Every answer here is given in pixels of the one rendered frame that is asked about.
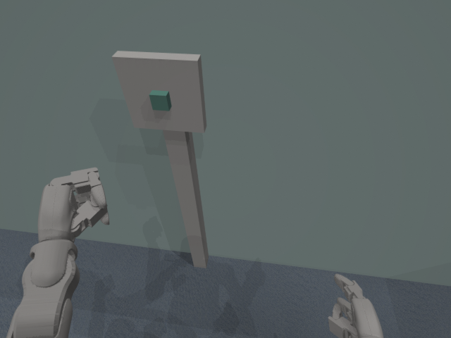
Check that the left robot forearm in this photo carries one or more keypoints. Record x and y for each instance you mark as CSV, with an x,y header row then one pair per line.
x,y
49,282

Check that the button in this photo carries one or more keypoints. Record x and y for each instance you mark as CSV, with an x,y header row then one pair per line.
x,y
160,100

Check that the right robot hand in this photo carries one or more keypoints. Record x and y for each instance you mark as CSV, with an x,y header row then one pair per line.
x,y
362,319

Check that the left robot hand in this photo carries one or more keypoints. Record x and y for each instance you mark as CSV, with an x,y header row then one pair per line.
x,y
59,205

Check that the panel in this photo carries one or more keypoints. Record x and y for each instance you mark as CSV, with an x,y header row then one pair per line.
x,y
181,74

